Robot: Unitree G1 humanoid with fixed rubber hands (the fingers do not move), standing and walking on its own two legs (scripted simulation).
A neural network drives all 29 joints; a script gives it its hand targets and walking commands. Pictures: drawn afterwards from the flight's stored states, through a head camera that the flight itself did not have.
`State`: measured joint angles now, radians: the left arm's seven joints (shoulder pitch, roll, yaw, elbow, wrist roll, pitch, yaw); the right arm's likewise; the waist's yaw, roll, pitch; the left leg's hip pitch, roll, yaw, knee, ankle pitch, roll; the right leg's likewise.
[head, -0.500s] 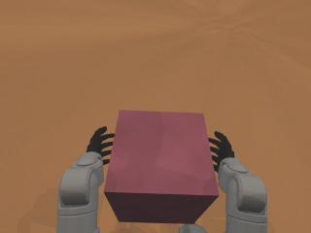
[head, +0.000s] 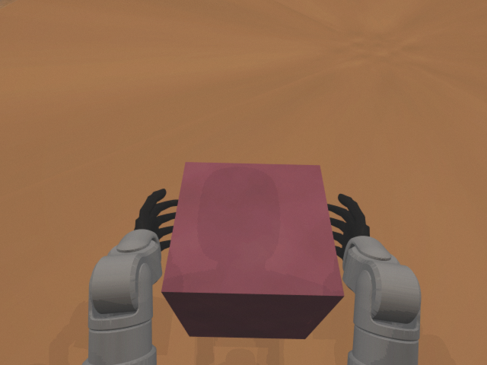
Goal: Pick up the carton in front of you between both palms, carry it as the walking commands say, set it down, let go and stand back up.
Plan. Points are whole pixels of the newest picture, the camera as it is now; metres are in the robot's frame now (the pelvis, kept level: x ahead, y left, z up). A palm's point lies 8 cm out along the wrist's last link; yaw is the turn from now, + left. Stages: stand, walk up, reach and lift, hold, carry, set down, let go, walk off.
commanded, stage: carry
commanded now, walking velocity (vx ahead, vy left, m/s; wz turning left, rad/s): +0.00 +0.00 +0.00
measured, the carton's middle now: (249, 257) +0.29 +0.00 +0.01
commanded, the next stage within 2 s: hold in 1.52 s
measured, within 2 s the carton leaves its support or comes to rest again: neither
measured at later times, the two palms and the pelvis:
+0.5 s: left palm (147, 207) +0.33 +0.17 +0.08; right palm (333, 214) +0.33 -0.13 +0.08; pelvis +0.06 +0.02 -0.01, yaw -1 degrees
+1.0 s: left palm (147, 236) +0.30 +0.17 +0.05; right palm (333, 243) +0.29 -0.13 +0.06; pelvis +0.03 +0.02 +0.00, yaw -1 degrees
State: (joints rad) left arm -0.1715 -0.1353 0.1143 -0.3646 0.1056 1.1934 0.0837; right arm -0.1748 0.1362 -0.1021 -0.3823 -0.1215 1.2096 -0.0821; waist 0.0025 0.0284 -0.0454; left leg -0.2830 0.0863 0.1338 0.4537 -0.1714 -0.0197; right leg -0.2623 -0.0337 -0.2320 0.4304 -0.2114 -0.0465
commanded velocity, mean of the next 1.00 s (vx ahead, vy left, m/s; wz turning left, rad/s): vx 0.00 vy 0.00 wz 0.00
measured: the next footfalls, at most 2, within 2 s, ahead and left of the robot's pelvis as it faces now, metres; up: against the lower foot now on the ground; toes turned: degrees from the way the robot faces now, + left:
none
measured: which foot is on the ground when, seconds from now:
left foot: down 0.00-1.00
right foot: down 0.00-1.00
